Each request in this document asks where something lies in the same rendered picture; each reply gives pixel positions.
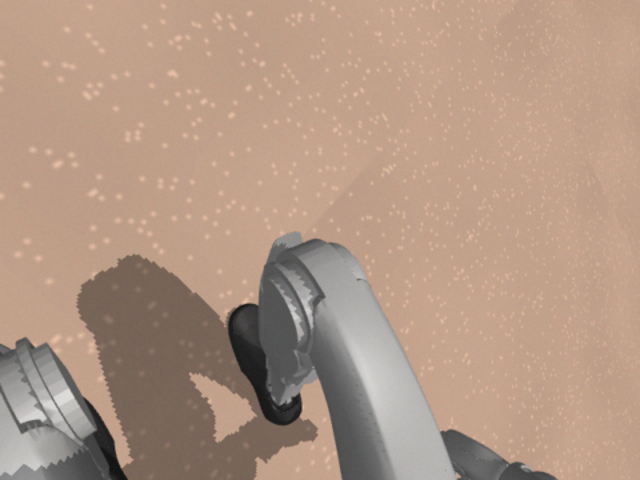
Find left robot foot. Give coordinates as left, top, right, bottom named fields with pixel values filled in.
left=83, top=397, right=128, bottom=480

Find right robot hand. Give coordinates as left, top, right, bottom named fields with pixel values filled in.
left=440, top=430, right=510, bottom=480

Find right robot arm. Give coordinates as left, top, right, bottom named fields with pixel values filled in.
left=499, top=462, right=558, bottom=480

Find right robot foot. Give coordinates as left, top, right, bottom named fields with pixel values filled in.
left=228, top=303, right=302, bottom=425

